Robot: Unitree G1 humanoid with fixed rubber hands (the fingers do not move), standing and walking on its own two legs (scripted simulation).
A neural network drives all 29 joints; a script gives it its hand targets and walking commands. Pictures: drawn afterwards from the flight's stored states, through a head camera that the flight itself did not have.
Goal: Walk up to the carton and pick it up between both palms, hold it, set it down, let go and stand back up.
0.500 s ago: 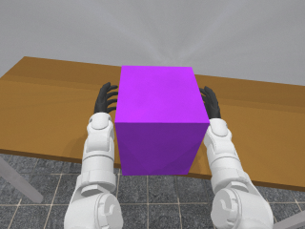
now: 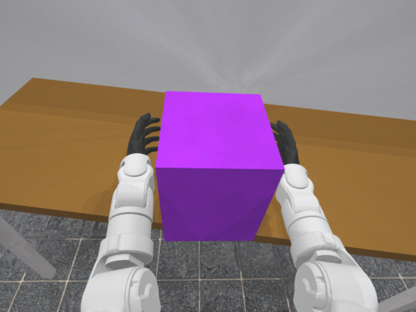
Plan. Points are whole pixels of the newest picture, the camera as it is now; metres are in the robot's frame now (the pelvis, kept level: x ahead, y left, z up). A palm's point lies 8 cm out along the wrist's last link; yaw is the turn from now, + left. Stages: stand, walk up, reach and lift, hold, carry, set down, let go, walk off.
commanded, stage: reach and lift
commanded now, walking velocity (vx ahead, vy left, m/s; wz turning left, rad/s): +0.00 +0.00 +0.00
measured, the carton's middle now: (211, 169) +0.41 +0.02 +0.06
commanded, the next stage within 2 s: none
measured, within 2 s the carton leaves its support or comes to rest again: leaves its support in 0.12 s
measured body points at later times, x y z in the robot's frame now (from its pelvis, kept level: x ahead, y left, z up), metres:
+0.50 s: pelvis -0.02 +0.00 +0.00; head -0.05 +0.03 +0.45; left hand +0.38 +0.17 +0.17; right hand +0.39 -0.12 +0.16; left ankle +0.01 +0.12 -0.75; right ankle -0.01 -0.10 -0.75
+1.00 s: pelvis -0.01 +0.01 +0.00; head -0.07 +0.04 +0.44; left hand +0.38 +0.18 +0.21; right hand +0.39 -0.12 +0.20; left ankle +0.01 +0.12 -0.75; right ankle -0.01 -0.10 -0.75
